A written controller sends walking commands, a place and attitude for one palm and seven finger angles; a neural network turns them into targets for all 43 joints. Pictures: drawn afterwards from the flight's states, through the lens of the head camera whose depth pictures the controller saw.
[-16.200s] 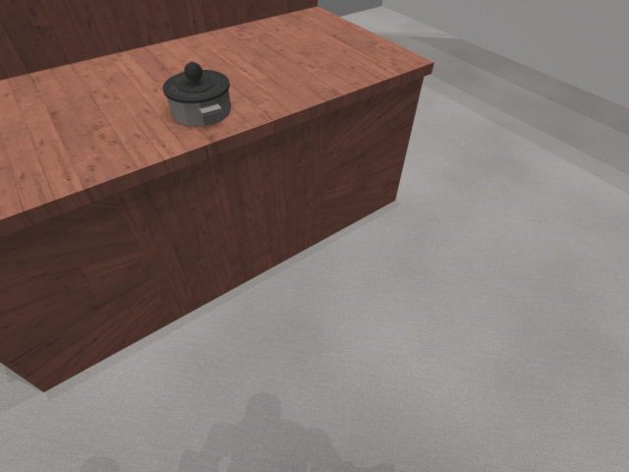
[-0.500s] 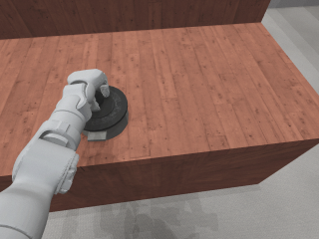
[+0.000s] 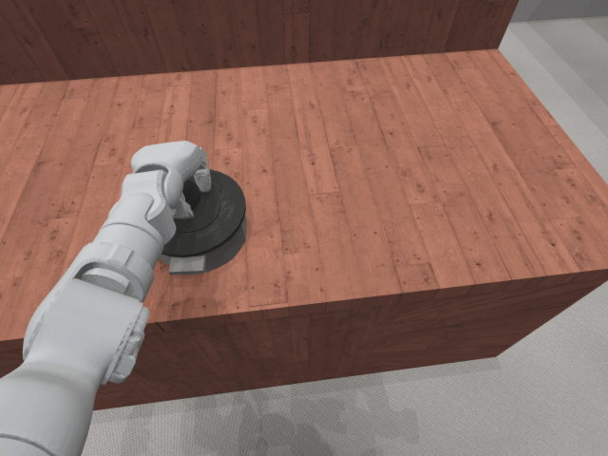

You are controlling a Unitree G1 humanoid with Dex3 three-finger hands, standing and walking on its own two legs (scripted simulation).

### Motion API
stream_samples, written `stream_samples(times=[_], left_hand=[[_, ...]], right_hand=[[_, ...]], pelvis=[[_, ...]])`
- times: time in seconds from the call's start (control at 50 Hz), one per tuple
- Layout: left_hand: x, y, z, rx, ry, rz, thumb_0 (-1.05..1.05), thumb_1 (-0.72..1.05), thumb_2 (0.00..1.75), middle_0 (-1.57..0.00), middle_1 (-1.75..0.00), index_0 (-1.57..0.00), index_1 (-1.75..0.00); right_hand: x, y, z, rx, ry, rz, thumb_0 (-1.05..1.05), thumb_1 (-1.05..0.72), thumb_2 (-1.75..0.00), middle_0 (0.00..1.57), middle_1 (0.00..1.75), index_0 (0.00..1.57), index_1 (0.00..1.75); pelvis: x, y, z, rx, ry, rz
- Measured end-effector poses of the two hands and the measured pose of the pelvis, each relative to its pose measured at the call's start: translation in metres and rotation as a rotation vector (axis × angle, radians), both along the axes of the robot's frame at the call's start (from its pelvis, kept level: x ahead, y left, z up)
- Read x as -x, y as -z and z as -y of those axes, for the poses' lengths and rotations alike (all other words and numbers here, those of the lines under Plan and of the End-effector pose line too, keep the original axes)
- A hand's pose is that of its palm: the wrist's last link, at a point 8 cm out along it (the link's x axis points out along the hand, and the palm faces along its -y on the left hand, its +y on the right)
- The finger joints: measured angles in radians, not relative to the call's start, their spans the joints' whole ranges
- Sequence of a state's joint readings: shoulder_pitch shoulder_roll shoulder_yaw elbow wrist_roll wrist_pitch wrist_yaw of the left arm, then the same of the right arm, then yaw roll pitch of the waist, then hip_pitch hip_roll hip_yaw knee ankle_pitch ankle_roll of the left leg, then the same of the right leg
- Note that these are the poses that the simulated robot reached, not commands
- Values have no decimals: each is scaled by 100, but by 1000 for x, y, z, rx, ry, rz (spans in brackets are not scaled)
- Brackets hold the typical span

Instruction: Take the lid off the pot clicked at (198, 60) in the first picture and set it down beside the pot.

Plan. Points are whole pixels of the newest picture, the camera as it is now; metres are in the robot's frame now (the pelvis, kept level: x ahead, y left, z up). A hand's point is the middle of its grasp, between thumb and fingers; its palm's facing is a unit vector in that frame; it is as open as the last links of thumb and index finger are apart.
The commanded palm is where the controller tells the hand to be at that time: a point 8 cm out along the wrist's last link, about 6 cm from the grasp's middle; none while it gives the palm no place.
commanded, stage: lift the lid straight up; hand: left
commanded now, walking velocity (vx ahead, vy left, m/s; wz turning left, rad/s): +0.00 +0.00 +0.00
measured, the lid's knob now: (185, 194) +0.50 +0.15 +0.03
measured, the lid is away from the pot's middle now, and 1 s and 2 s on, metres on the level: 0.00 0.02 0.01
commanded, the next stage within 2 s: move the lid sideways beside the pot in 1.84 s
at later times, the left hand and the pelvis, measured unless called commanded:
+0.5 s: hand (173, 184) +0.47 +0.14 +0.09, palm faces -0.35 -0.05 -0.93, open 7.4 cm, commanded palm +0.48 +0.14 +0.16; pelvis +0.00 +0.00 +0.00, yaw +1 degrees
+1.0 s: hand (174, 159) +0.48 +0.13 +0.13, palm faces -0.32 -0.05 -0.95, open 7.4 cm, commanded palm +0.49 +0.14 +0.20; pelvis +0.00 +0.00 +0.01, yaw +1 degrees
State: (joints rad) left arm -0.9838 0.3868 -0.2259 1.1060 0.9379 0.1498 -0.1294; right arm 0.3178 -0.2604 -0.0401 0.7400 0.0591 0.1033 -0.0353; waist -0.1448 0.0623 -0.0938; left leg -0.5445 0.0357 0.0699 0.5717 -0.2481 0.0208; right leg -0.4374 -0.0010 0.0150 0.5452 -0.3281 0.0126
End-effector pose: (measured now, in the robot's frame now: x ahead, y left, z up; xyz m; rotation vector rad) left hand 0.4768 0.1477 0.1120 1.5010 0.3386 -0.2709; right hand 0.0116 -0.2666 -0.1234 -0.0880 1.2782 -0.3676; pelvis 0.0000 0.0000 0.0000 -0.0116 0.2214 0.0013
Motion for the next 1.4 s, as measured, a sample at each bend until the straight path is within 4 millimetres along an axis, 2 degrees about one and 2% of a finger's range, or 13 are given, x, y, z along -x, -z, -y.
stream_samples(times=[0.28,0.48,0.96,1.4], left_hand=[[2,-13,-4,19,-7,5,0,31,52,-69,-100,-67,-99],[5,-31,0,1,9,26,0,30,53,-70,-99,-68,-98],[3,-71,15,-4,-9,61,0,30,53,-71,-99,-68,-98],[-2,-105,-1,-6,-26,78,0,30,53,-71,-99,-68,-98]], right_hand=[[-23,-1,-2,-4,-32,56,0,-91,-90,20,30,20,30],[-37,-2,-3,-7,-61,99,0,-91,-90,20,30,20,30],[-31,-3,0,-6,-70,129,0,-91,-90,20,30,20,30],[-50,-10,-4,0,-105,173,0,-91,-90,20,30,20,30]], pelvis=[[-4,-3,0,-3,-7,24],[-2,-4,0,-6,-17,39],[4,-6,4,-11,-18,66],[1,-8,0,-11,-24,77]])
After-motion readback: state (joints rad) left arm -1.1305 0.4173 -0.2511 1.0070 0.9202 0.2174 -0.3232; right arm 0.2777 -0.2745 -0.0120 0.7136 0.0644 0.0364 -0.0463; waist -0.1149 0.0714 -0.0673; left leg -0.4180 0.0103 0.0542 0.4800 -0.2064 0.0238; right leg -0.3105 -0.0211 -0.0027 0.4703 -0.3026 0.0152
